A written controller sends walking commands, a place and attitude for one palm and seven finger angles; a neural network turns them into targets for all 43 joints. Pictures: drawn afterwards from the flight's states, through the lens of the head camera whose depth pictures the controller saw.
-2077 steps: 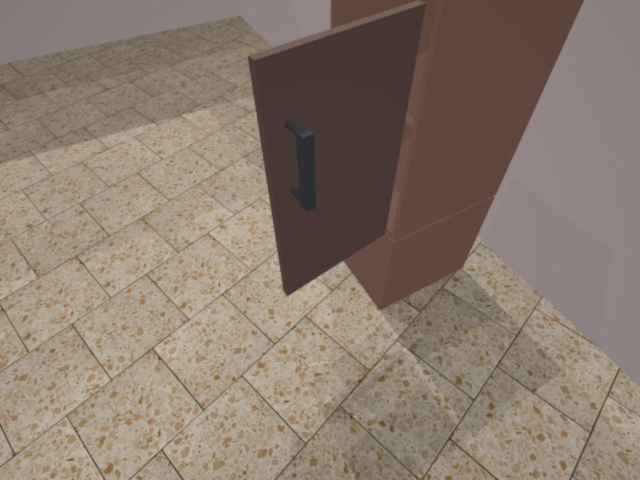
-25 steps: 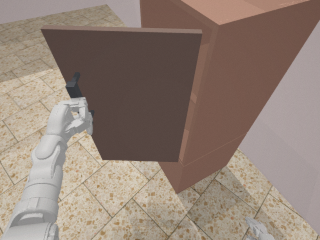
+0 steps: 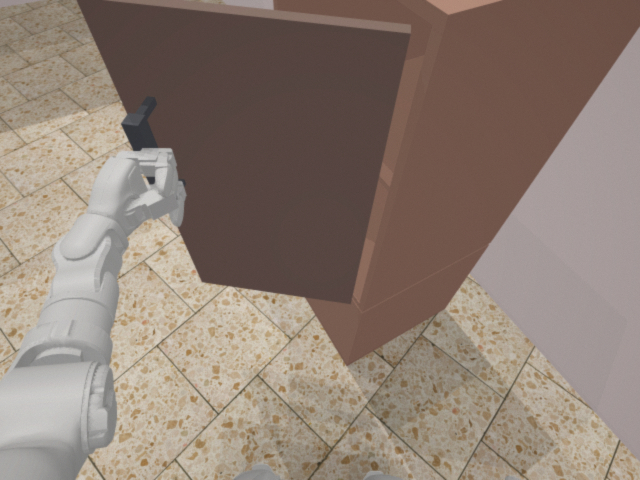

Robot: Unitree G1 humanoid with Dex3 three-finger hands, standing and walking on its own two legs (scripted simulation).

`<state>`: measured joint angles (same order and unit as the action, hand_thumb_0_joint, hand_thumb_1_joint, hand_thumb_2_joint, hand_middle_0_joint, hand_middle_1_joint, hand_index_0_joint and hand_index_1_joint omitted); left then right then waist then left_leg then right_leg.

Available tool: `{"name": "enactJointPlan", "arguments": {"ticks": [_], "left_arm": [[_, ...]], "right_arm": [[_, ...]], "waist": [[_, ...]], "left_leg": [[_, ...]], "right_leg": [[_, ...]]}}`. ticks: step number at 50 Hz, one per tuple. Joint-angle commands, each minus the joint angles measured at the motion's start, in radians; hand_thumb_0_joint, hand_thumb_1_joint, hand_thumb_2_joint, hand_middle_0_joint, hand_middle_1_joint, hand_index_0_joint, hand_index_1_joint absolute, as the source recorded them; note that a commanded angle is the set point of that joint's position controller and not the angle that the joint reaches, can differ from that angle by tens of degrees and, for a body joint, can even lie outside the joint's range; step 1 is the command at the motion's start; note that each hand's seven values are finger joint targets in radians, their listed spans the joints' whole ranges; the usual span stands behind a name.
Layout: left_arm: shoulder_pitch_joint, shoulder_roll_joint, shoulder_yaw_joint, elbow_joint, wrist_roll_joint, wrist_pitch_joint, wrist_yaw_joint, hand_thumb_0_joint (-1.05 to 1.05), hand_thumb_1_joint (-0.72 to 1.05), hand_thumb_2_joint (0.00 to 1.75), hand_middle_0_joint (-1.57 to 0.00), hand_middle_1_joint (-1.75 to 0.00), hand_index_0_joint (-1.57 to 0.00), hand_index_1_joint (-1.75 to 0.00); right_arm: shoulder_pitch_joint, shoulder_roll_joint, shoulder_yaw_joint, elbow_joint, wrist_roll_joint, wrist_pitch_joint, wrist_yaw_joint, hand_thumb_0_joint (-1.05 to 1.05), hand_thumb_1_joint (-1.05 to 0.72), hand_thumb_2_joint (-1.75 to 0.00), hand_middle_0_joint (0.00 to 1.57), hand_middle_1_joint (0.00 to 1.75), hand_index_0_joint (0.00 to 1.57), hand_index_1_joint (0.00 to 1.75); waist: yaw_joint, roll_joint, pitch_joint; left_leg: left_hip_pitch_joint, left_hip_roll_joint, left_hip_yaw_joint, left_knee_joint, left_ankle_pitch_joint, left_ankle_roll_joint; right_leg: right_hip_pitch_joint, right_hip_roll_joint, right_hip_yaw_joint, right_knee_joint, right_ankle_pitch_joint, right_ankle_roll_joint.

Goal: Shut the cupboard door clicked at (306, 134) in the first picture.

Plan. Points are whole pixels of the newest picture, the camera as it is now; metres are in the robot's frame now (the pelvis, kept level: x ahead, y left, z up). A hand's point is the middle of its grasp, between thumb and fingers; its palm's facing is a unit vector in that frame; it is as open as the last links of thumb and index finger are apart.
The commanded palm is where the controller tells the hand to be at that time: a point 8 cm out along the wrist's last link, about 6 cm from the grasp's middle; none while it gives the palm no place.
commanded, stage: push the door shut along its arc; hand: left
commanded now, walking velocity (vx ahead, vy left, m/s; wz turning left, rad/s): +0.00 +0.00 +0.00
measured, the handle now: (160, 159) +0.51 +0.21 +0.09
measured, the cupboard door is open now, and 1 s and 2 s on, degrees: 52 32 23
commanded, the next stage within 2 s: pull the fist back off the door in 1.10 s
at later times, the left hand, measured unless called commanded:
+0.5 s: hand (209, 158) +0.51 +0.14 +0.10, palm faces -0.33 -0.94 +0.01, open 3.1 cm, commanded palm +0.51 +0.17 +0.10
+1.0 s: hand (241, 136) +0.55 +0.10 +0.10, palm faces -0.42 -0.91 +0.00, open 3.0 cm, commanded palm +0.57 +0.13 +0.10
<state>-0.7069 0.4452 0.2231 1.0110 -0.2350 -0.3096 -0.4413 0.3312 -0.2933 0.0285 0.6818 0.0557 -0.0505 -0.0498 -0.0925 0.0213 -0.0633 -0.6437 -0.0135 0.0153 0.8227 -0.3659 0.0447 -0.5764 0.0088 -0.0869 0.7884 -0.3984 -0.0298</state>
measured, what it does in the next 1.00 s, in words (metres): stands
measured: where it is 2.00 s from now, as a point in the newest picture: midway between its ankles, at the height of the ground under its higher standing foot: outside the picture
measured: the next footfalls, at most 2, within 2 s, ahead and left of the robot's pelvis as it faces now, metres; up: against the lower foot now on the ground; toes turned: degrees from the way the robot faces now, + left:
none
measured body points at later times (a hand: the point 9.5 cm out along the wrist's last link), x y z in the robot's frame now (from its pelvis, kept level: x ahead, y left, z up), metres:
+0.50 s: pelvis +0.00 +0.01 -0.02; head +0.11 +0.03 +0.42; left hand +0.52 +0.19 +0.10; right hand -0.01 -0.27 -0.12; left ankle +0.02 +0.09 -0.70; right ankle -0.01 -0.10 -0.70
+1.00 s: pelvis +0.01 +0.00 -0.02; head +0.15 +0.01 +0.40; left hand +0.57 +0.15 +0.10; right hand -0.03 -0.27 -0.13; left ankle +0.02 +0.09 -0.70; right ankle -0.01 -0.10 -0.70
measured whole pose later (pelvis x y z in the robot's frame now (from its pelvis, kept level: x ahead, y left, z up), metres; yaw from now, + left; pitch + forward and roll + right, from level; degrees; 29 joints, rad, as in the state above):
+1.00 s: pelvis +0.01 +0.00 -0.02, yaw -2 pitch +21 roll -3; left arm -1.19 0.57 0.23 1.30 -0.13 -0.22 -0.53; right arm 0.41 -0.29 0.04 0.71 0.01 -0.03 -0.04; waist -0.22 0.04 -0.08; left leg -0.92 0.02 0.02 0.98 -0.44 0.05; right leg -0.84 0.04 -0.08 0.91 -0.44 -0.03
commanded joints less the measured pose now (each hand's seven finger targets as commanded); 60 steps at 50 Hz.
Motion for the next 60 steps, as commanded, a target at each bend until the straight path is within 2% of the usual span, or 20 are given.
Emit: {"name": "enactJointPlan", "arguments": {"ticks": [1,2,6,11,19,20,21,24,28,29,34,37,39,46,49,51,53,54,57,60], "left_arm": [[-0.629,0.136,-0.022,-0.171,0.000,-0.062,-0.024,0.00,0.90,0.90,-1.30,-1.50,-1.30,-1.50],[-0.639,0.159,-0.008,-0.139,0.007,-0.061,-0.019,0.00,0.90,0.90,-1.30,-1.50,-1.30,-1.50],[-0.737,0.114,-0.057,-0.125,0.025,-0.063,-0.028,0.00,0.90,0.90,-1.30,-1.50,-1.30,-1.50],[-0.778,0.166,-0.009,-0.088,0.027,-0.050,-0.051,0.00,0.90,0.90,-1.30,-1.50,-1.30,-1.50],[-0.853,0.202,0.004,-0.029,0.048,-0.032,-0.059,0.00,0.90,0.90,-1.30,-1.50,-1.30,-1.50],[-0.850,0.176,-0.016,0.007,0.052,-0.020,-0.057,0.00,0.90,0.90,-1.30,-1.50,-1.30,-1.50],[-0.868,0.222,0.023,0.005,0.054,-0.018,-0.053,0.00,0.90,0.90,-1.30,-1.50,-1.30,-1.50],[-0.905,0.242,0.034,-0.012,0.066,-0.021,-0.052,0.00,0.90,0.90,-1.30,-1.50,-1.30,-1.50],[-0.915,0.216,0.020,0.026,0.065,-0.007,-0.055,0.00,0.90,0.90,-1.30,-1.50,-1.30,-1.50],[-0.930,0.269,0.062,0.016,0.070,-0.004,-0.058,0.00,0.90,0.90,-1.30,-1.50,-1.30,-1.50],[-0.910,0.337,0.113,0.035,0.089,0.002,-0.056,0.00,0.90,0.90,-1.30,-1.50,-1.30,-1.50],[-0.919,0.329,0.093,0.054,0.106,0.009,-0.053,0.00,0.90,0.90,-1.30,-1.50,-1.30,-1.50],[-0.934,0.340,0.103,0.047,0.104,0.004,-0.061,0.00,0.90,0.90,-1.30,-1.50,-1.30,-1.50],[-1.035,0.251,0.015,0.072,0.089,0.034,-0.090,0.00,0.90,0.90,-1.30,-1.50,-1.30,-1.50],[-1.082,0.232,-0.003,0.047,0.081,0.036,-0.092,0.00,0.90,0.90,-1.30,-1.50,-1.30,-1.50],[-1.090,0.219,-0.013,0.060,0.084,0.046,-0.092,0.00,0.90,0.90,-1.30,-1.50,-1.30,-1.50],[-1.118,0.165,-0.043,0.068,0.076,0.054,-0.086,0.00,0.90,0.90,-1.30,-1.50,-1.30,-1.50],[-1.147,0.201,-0.029,0.054,0.079,0.052,-0.089,0.00,0.90,0.90,-1.30,-1.50,-1.30,-1.50],[-1.153,0.186,-0.045,0.087,0.091,0.066,-0.082,0.00,0.90,0.90,-1.30,-1.50,-1.30,-1.50],[-1.189,0.120,-0.087,0.068,0.089,0.067,-0.080,0.00,0.90,0.90,-1.30,-1.50,-1.30,-1.50]], "right_arm": [[0.070,-0.166,-0.054,-0.079,-0.003,-0.037,-0.016,0.00,-0.90,-0.90,0.20,0.30,0.20,0.30],[0.076,-0.169,-0.055,-0.071,-0.005,-0.036,-0.016,0.00,-0.90,-0.90,0.20,0.30,0.20,0.30],[0.098,-0.174,-0.059,-0.056,-0.011,-0.049,-0.014,0.00,-0.90,-0.90,0.20,0.30,0.20,0.30],[0.134,-0.184,-0.063,-0.045,-0.021,-0.049,-0.008,0.00,-0.90,-0.90,0.20,0.30,0.20,0.30],[0.171,-0.193,-0.063,-0.041,-0.026,-0.032,-0.005,0.00,-0.90,-0.90,0.20,0.30,0.20,0.30],[0.172,-0.187,-0.062,-0.038,-0.028,-0.030,-0.003,0.00,-0.90,-0.90,0.20,0.30,0.20,0.30],[0.188,-0.196,-0.064,-0.037,-0.030,-0.029,-0.004,0.00,-0.90,-0.90,0.20,0.30,0.20,0.30],[0.203,-0.194,-0.066,-0.040,-0.034,-0.027,-0.002,0.00,-0.90,-0.90,0.20,0.30,0.20,0.30],[0.223,-0.192,-0.066,-0.033,-0.040,-0.018,-0.001,0.00,-0.90,-0.90,0.20,0.30,0.20,0.30],[0.228,-0.200,-0.069,-0.034,-0.043,-0.016,-0.002,0.00,-0.90,-0.90,0.20,0.30,0.20,0.30],[0.241,-0.197,-0.064,-0.051,-0.046,-0.005,-0.002,0.00,-0.90,-0.90,0.20,0.30,0.20,0.30],[0.250,-0.192,-0.065,-0.051,-0.049,0.005,0.001,0.00,-0.90,-0.90,0.20,0.30,0.20,0.30],[0.256,-0.195,-0.067,-0.051,-0.048,0.008,-0.002,0.00,-0.90,-0.90,0.20,0.30,0.20,0.30],[0.256,-0.196,-0.069,-0.018,-0.049,0.006,-0.011,0.00,-0.90,-0.90,0.20,0.30,0.20,0.30],[0.251,-0.195,-0.068,-0.003,-0.052,-0.003,-0.012,0.00,-0.90,-0.90,0.20,0.30,0.20,0.30],[0.254,-0.195,-0.069,0.010,-0.055,-0.006,-0.014,0.00,-0.90,-0.90,0.20,0.30,0.20,0.30],[0.247,-0.190,-0.065,0.026,-0.055,-0.010,-0.015,0.00,-0.90,-0.90,0.20,0.30,0.20,0.30],[0.248,-0.198,-0.067,0.029,-0.057,-0.015,-0.016,0.00,-0.90,-0.90,0.20,0.30,0.20,0.30],[0.242,-0.195,-0.065,0.040,-0.058,-0.019,-0.016,0.00,-0.90,-0.90,0.20,0.30,0.20,0.30],[0.230,-0.192,-0.067,0.051,-0.061,-0.029,-0.014,0.00,-0.90,-0.90,0.20,0.30,0.20,0.30]], "waist": [[-0.098,0.042,-0.310],[-0.097,0.029,-0.287],[-0.120,0.098,-0.361],[-0.118,0.084,-0.443],[-0.138,0.109,-0.421],[-0.145,0.107,-0.394],[-0.143,0.097,-0.404],[-0.141,0.136,-0.479],[-0.157,0.114,-0.470],[-0.152,0.111,-0.497],[-0.138,0.112,-0.518],[-0.153,0.108,-0.484],[-0.150,0.117,-0.514],[-0.200,0.112,-0.483],[-0.199,0.162,-0.524],[-0.207,0.146,-0.520],[-0.220,0.162,-0.503],[-0.218,0.163,-0.522],[-0.223,0.164,-0.512],[-0.229,0.212,-0.541]], "left_leg": [[0.324,0.023,-0.100,-0.089,0.172,-0.005],[0.296,0.025,-0.103,-0.088,0.145,-0.005],[0.358,0.028,-0.120,-0.063,0.179,-0.009],[0.358,0.026,-0.124,-0.027,0.254,-0.008],[0.334,0.036,-0.140,-0.002,0.262,-0.010],[0.321,0.035,-0.136,0.002,0.244,-0.009],[0.312,0.038,-0.142,0.001,0.240,-0.010],[0.350,0.036,-0.143,0.022,0.311,-0.010],[0.346,0.038,-0.143,0.039,0.346,-0.007],[0.344,0.039,-0.140,0.042,0.353,-0.008],[0.308,0.035,-0.123,0.056,0.392,-0.005],[0.276,0.037,-0.113,0.066,0.373,-0.003],[0.295,0.035,-0.114,0.075,0.413,-0.004],[0.286,0.036,-0.110,0.097,0.361,0.005],[0.323,0.034,-0.110,0.115,0.405,0.006],[0.316,0.035,-0.114,0.124,0.407,0.007],[0.316,0.033,-0.105,0.135,0.407,0.012],[0.314,0.035,-0.111,0.139,0.400,0.009],[0.288,0.033,-0.109,0.152,0.385,0.010],[0.342,0.034,-0.117,0.163,0.416,0.009]], "right_leg": [[-0.104,0.018,0.061,-0.113,0.164,-0.001],[-0.113,0.018,0.060,-0.112,0.139,-0.001],[-0.187,0.019,0.057,-0.084,0.142,-0.005],[-0.181,0.023,0.056,-0.059,0.189,-0.008],[-0.263,0.034,0.046,-0.036,0.170,-0.009],[-0.278,0.036,0.042,-0.040,0.154,-0.008],[-0.273,0.034,0.043,-0.036,0.155,-0.008],[-0.272,0.039,0.046,-0.021,0.191,-0.010],[-0.292,0.046,0.033,-0.013,0.204,-0.010],[-0.275,0.047,0.042,-0.012,0.223,-0.007],[-0.234,0.050,0.049,0.000,0.273,-0.005],[-0.241,0.053,0.048,-0.002,0.275,-0.001],[-0.239,0.056,0.049,0.006,0.302,-0.001],[-0.304,0.061,0.043,0.002,0.265,0.001],[-0.321,0.064,0.041,0.016,0.282,-0.002],[-0.333,0.064,0.037,0.020,0.279,-0.003],[-0.362,0.067,0.027,0.027,0.270,-0.004],[-0.360,0.066,0.033,0.031,0.268,-0.002],[-0.372,0.067,0.029,0.039,0.258,-0.005],[-0.422,0.070,0.021,0.051,0.244,-0.008]]}}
